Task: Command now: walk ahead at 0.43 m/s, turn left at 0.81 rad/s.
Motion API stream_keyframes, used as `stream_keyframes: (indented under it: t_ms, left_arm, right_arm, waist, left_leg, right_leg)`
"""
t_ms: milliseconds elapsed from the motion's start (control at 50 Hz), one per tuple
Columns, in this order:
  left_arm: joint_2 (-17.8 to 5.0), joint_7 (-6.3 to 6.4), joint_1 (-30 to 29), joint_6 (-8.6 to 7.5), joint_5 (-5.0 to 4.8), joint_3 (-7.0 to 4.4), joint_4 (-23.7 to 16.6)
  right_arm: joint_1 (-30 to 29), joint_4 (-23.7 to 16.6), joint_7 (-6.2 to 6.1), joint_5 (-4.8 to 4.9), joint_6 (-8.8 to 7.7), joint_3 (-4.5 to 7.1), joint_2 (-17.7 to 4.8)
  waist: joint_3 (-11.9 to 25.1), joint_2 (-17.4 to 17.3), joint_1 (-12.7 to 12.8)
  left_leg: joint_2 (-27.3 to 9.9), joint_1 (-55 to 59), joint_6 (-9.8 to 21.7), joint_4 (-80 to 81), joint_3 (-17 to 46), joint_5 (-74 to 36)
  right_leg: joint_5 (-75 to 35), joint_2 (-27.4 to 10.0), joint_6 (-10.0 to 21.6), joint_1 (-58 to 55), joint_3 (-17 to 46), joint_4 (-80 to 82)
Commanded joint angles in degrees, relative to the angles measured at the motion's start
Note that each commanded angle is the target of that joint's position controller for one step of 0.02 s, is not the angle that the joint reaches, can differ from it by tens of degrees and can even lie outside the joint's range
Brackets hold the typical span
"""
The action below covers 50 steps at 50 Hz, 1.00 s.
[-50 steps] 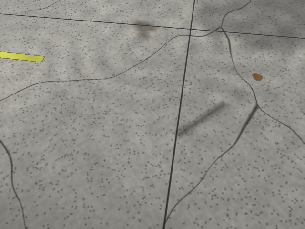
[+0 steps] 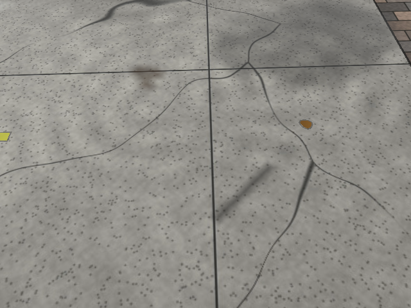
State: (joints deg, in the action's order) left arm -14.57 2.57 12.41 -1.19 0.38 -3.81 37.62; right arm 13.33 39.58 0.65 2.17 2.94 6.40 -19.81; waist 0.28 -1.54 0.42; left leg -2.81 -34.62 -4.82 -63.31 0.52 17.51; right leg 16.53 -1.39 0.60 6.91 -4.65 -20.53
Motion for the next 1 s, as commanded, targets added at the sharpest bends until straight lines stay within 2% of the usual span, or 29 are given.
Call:
stream_keyframes:
  t_ms: [20, 100, 120, 160, 180, 200, 220, 240, 260, 280, 300, 340, 360, 500, 580, 620, 640, 680, 700, 720, 740, 760, 780, 800, 820, 860, 880, 940, 1000]
  left_arm:
    - [-10.94, -0.15, 4.00, -2.02, -0.09, -3.24, -1.85]
    - [-11.70, -1.74, 5.38, -3.59, -0.62, -3.51, 0.23]
    - [-9.77, -2.59, 7.39, -3.58, 3.28, -2.39, 1.73]
    - [-10.52, -2.93, 8.06, -3.30, 2.81, -2.31, 3.42]
    - [-11.55, -3.12, 7.97, -2.88, 2.18, -2.44, 4.38]
    - [-12.40, -3.29, 6.04, -2.59, 1.29, -2.53, 4.78]
    - [-11.17, -3.53, 5.85, -2.63, 0.73, -1.98, 5.15]
    - [-7.37, -4.10, 3.51, -2.86, 1.05, -0.59, 3.22]
    - [-1.22, -4.12, -0.01, -3.41, 0.21, 0.63, -1.63]
    - [-6.03, -3.73, -3.63, -3.22, -0.20, -0.51, -1.81]
    - [-7.18, -4.09, -2.09, -3.06, -0.34, -1.04, -0.98]
    - [-6.52, -5.20, 5.34, -1.82, 0.87, -1.02, 3.60]
    - [-6.10, -5.80, 7.76, -0.76, 1.48, -0.99, 5.30]
    - [-3.67, -7.58, -4.63, 0.94, 0.55, 0.08, 2.81]
    - [-2.89, -8.58, -10.95, 0.82, 0.83, 1.47, 0.18]
    - [-3.37, -8.05, -10.59, 1.01, 0.10, 1.72, -0.30]
    - [-4.45, -7.57, -7.99, 1.23, -0.11, 1.52, 0.21]
    - [-8.59, -6.46, 7.83, 1.58, -0.46, -0.21, 4.14]
    - [-12.10, -5.54, 18.71, 1.31, -0.23, -2.06, 7.50]
    - [-13.66, -4.06, 21.01, 1.06, -0.38, -3.55, 9.05]
    - [-17.72, -3.55, 13.17, 1.71, 0.15, -4.20, 8.04]
    - [-19.51, -3.99, 11.92, 1.71, 0.26, -4.70, 5.97]
    - [-17.32, -3.50, 12.63, 1.34, 0.47, -4.44, 6.25]
    - [-14.04, -3.19, 11.92, 0.82, 0.70, -3.63, 7.28]
    - [-12.69, -2.87, 9.48, 0.05, 0.75, -3.05, 7.28]
    - [-11.02, -2.34, 6.97, -1.86, 0.42, -1.93, 6.46]
    - [-11.20, -2.49, 6.89, -2.64, 0.08, -1.80, 6.27]
    - [-11.59, -2.51, 8.06, -3.61, -0.19, -1.83, 7.34]
    - [-10.52, -3.07, 14.95, -3.53, -1.53, -1.70, 10.60]
  right_arm:
    - [-11.08, -9.23, 1.30, -0.10, -2.49, -0.49, -2.23]
    - [-11.35, -9.64, 1.82, -0.20, -4.17, -2.02, 0.41]
    - [-12.79, -9.66, 4.12, -6.45, -2.21, -1.93, -0.93]
    - [-13.71, -10.01, 5.31, -5.25, -2.16, -2.11, -0.64]
    - [-11.47, -9.44, 5.13, -4.91, -2.60, -2.05, -0.85]
    - [-4.47, -7.18, 4.41, -4.80, -3.31, -1.64, -1.27]
    - [7.51, -2.75, 3.25, -5.31, -4.15, -0.42, -3.53]
    - [21.12, -0.18, 1.81, -6.45, -4.78, 0.84, -8.39]
    - [24.07, -1.48, 0.66, -6.47, -5.77, 1.73, -17.33]
    - [17.32, -2.78, -0.48, -6.00, -5.61, 1.32, -14.29]
    - [11.41, -2.37, -0.61, -5.58, -5.42, -0.40, -9.71]
    - [3.44, -2.88, -0.29, -4.05, -6.10, -2.30, -3.98]
    - [2.73, -2.65, -0.48, -3.81, -6.64, -2.85, -2.40]
    - [8.98, 3.68, -0.55, -3.89, -9.30, -3.09, 0.62]
    - [11.05, 6.66, -1.80, -3.94, -9.21, -2.98, -0.83]
    - [11.23, 7.27, -2.49, -3.90, -8.80, -2.76, -3.30]
    - [11.37, 7.38, -3.06, -3.99, -8.16, -2.35, -5.24]
    - [7.30, 6.19, -3.77, -4.87, -6.15, -1.12, -9.21]
    - [4.89, 5.00, -3.35, -5.12, -5.38, -0.83, -10.00]
    - [3.53, 5.12, -2.00, -4.70, -5.38, -1.32, -7.19]
    - [3.03, 0.10, -0.72, -4.74, -6.62, -3.87, 2.61]
    - [-0.72, -4.95, -0.82, -4.30, -8.51, -4.26, 0.21]
    - [-2.68, -5.51, -0.66, -4.55, -10.01, -4.41, -1.69]
    - [-2.14, -4.90, -0.60, -4.40, -10.57, -4.45, -2.64]
    - [-2.48, -4.40, -0.77, -5.32, -9.94, -4.63, -2.41]
    - [-0.83, -3.95, -0.53, -6.74, -7.33, -5.18, -1.91]
    - [-2.41, -4.74, -0.30, -6.83, -6.40, -5.46, -1.48]
    - [-10.51, -7.98, 0.69, -5.53, -6.76, -6.90, 1.39]
    - [-12.95, -7.78, 0.75, -4.37, -7.35, -7.62, 3.71]
  waist:
    - [-2.04, 8.38, 5.17]
    - [-5.34, 7.64, 4.10]
    - [-5.50, 6.74, 4.18]
    - [-6.91, 11.13, 4.02]
    - [-6.88, 11.60, 2.19]
    - [-5.17, 9.77, -2.62]
    - [0.96, 3.44, -8.70]
    - [10.06, -7.84, -15.51]
    - [13.24, -22.57, -15.49]
    - [8.75, -9.62, -14.10]
    - [2.17, -6.03, -8.57]
    - [-0.58, -6.98, -1.49]
    - [-0.89, -7.82, -0.34]
    - [-9.47, -3.04, -0.21]
    - [-11.12, -0.44, 0.08]
    - [-7.70, -1.82, 1.48]
    - [-4.93, -3.61, 3.24]
    - [3.39, -6.85, 11.66]
    - [7.59, -5.06, 16.11]
    - [5.95, 2.25, 15.96]
    - [1.44, 17.10, 6.19]
    - [7.39, 10.18, 6.79]
    - [3.65, 2.83, 5.92]
    - [-1.78, -2.63, 2.63]
    - [-4.07, -4.90, 0.05]
    - [-6.02, -4.02, -3.18]
    - [-6.72, -3.76, -3.29]
    - [-9.53, -2.71, -1.20]
    - [-3.03, 2.16, 4.56]
  left_leg:
    - [-3.41, -17.33, 0.98, 4.05, 1.09, -2.19]
    - [-3.35, -10.71, 3.78, 12.86, 0.51, -3.10]
    - [-1.11, -3.76, 5.27, 17.88, -2.49, -1.49]
    - [0.95, 7.60, 7.51, 24.03, -5.89, 1.34]
    - [1.85, 12.49, 8.66, 26.19, -7.19, 2.03]
    - [3.76, 21.68, 9.46, 30.33, -8.43, -0.09]
    - [5.57, 37.66, 9.91, 32.62, -7.74, -1.26]
    - [-6.27, 54.02, 10.02, 36.95, 5.76, 14.31]
    - [-21.78, 56.64, 10.57, 49.73, 32.24, 34.41]
    - [-22.91, 46.87, 10.63, 52.65, 36.05, 34.56]
    - [-20.65, 40.38, 9.31, 50.21, 26.33, 27.53]
    - [-14.62, 31.24, 7.05, 52.47, 12.73, 14.45]
    - [-13.23, 28.67, 6.73, 53.97, 8.25, 11.79]
    - [-10.32, 30.16, 6.61, 59.66, -9.94, -9.21]
    - [-9.61, 36.08, 5.24, 59.44, -17.54, -32.02]
    - [-9.77, 39.61, 4.32, 53.26, -19.76, -64.98]
    - [-10.63, 42.94, 4.03, 47.91, -19.73, -78.39]
    - [-13.11, 42.61, 5.08, 27.55, -18.15, -90.88]
    - [-13.10, 35.44, 6.75, 11.02, -15.99, -82.50]
    - [-5.83, 23.14, 7.00, -10.69, -15.90, -42.70]
    - [6.04, -5.03, 3.97, -31.11, -10.82, 9.04]
    - [6.02, -14.68, 4.04, -34.37, 2.81, 7.66]
    - [2.32, -16.16, 4.67, -29.25, 5.58, 4.73]
    - [-0.11, -13.51, 4.71, -22.34, 5.26, 2.17]
    - [-1.91, -9.92, 4.12, -18.18, 5.01, 2.24]
    - [-4.23, -4.75, 1.82, -11.42, 4.60, 2.95]
    - [-4.89, -2.83, 0.87, -6.45, 3.26, 2.89]
    - [-3.36, 3.45, 0.63, 12.96, -2.72, -11.29]
    - [2.88, 11.71, 4.28, 27.66, -6.44, -29.08]
  right_leg:
    - [10.90, -17.81, 9.18, -13.11, 14.32, 12.72]
    - [7.72, -17.59, 9.18, -7.92, 8.37, 15.19]
    - [10.25, -15.74, 6.97, -3.12, 3.54, 15.96]
    - [7.44, -14.62, 6.94, 3.89, 2.28, 16.59]
    - [1.87, -15.04, 7.76, 5.16, 3.15, 14.91]
    - [-10.06, -14.08, 7.91, 7.72, 1.79, 7.83]
    - [-21.96, -10.43, 7.25, 12.64, -1.68, -7.43]
    - [-6.52, -5.09, 6.03, 24.76, -3.33, -30.21]
    - [19.21, 4.48, 5.43, 40.61, 6.56, -49.18]
    - [9.92, 3.76, 6.02, 44.23, 15.27, -54.95]
    - [3.85, 0.13, 5.98, 43.80, 13.70, -54.67]
    - [-2.74, -3.86, 3.24, 36.58, 9.68, -49.45]
    - [-4.64, -4.43, 2.25, 34.36, 8.39, -50.71]
    - [-18.30, -3.43, 3.68, 43.16, 3.95, -43.89]
    - [-18.40, -2.39, 7.39, 38.82, -3.41, -30.15]
    - [-16.65, 2.26, 9.80, 29.38, -8.48, -25.26]
    - [-14.01, 4.37, 10.72, 25.72, -9.67, -24.64]
    - [-4.73, 7.37, 13.15, 10.02, -8.24, -25.37]
    - [1.76, 8.43, 15.07, -3.20, -4.09, -21.89]
    - [3.51, 6.52, 17.19, -12.31, 2.75, -15.05]
    - [4.24, -4.69, 24.02, -20.26, 29.71, -10.79]
    - [9.55, -10.46, 29.51, -24.00, 49.24, 0.39]
    - [13.50, -12.41, 26.80, -19.74, 50.89, 6.86]
    - [11.05, -11.21, 24.16, -11.36, 46.99, 8.93]
    - [7.10, -8.09, 21.73, -4.47, 40.86, 9.13]
    - [1.00, -3.73, 20.91, 5.72, 34.02, 9.59]
    - [-0.25, -1.85, 20.52, 10.16, 31.05, 10.71]
    - [-36.23, 3.25, 16.03, 15.11, 19.55, 8.11]
    - [-50.45, 4.76, 9.61, 7.22, 15.90, 3.98]
